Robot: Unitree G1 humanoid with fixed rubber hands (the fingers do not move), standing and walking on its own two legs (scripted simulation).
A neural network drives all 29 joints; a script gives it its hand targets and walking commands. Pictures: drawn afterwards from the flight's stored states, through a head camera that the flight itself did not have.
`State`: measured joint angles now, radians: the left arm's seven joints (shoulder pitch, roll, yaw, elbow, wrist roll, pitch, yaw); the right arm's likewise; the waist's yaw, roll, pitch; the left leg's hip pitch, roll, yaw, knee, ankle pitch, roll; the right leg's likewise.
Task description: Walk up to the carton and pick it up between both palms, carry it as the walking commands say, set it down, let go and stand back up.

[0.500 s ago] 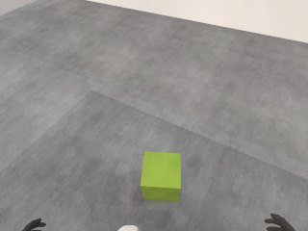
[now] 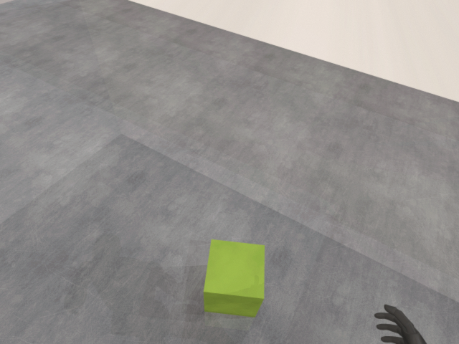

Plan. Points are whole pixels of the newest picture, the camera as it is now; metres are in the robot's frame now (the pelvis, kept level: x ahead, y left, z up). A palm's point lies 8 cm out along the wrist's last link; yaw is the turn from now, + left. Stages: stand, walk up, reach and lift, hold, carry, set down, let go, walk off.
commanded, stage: walk up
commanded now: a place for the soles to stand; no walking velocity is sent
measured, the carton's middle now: (233, 279) +0.47 -0.03 -0.65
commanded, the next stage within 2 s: none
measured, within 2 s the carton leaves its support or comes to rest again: neither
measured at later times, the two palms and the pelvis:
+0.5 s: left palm out of the picture +0.11 +0.29 -0.10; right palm out of the picture +0.09 -0.35 -0.11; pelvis +0.01 -0.03 +0.01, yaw +0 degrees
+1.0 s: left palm out of the picture +0.07 +0.29 -0.11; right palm out of the picture +0.08 -0.34 -0.11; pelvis +0.01 -0.03 +0.00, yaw -1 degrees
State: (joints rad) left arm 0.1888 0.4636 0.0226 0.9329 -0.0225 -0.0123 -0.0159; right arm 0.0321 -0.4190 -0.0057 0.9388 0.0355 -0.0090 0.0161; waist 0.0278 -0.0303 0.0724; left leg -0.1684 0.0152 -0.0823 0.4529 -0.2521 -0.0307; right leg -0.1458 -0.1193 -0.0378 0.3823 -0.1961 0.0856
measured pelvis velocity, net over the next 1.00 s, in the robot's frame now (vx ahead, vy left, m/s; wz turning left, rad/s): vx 0.01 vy -0.03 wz -0.02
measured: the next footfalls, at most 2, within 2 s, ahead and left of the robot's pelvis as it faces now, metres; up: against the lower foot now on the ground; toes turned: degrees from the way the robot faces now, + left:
left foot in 1.76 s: +0.16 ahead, +0.07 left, +0.00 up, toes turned +0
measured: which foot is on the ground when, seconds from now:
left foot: down 0.00-1.00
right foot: down 0.00-1.00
